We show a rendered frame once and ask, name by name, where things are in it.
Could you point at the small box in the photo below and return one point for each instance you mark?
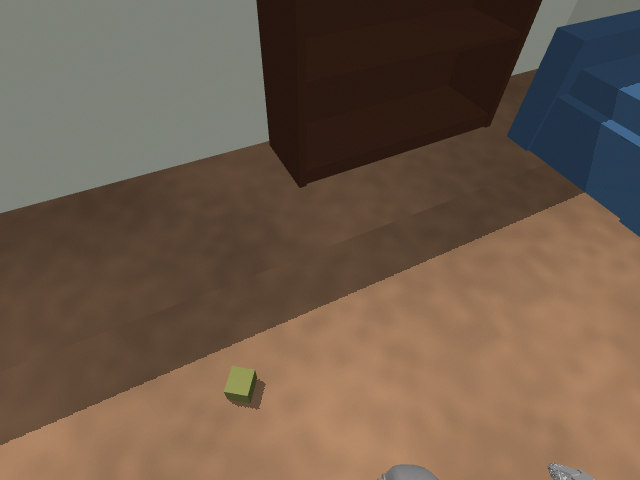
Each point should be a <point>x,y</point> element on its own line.
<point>240,384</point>

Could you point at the right robot hand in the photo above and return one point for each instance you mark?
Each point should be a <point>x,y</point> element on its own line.
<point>561,472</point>

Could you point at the bookshelf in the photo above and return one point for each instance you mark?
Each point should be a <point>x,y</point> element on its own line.
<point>351,82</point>

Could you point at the armchair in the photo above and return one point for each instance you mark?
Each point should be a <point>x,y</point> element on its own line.
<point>581,113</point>

